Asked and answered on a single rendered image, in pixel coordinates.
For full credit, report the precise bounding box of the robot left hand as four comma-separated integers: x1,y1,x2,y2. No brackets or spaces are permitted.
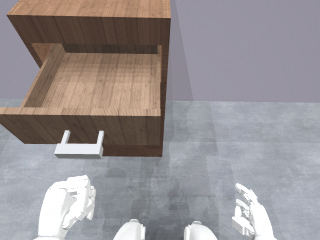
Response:
38,175,96,239

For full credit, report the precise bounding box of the handle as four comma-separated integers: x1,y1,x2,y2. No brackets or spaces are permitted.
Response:
54,130,104,159

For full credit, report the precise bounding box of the robot right hand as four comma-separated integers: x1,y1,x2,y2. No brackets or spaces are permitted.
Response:
232,183,274,240

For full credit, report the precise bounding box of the cabinet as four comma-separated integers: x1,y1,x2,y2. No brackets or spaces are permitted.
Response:
6,0,171,157

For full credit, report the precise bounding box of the drawer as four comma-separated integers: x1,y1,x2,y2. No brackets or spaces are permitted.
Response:
0,43,161,145

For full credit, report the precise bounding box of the robot left shin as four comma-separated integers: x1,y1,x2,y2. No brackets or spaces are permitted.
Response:
129,219,139,223

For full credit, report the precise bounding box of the left robot thigh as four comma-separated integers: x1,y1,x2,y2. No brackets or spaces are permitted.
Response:
113,222,146,240

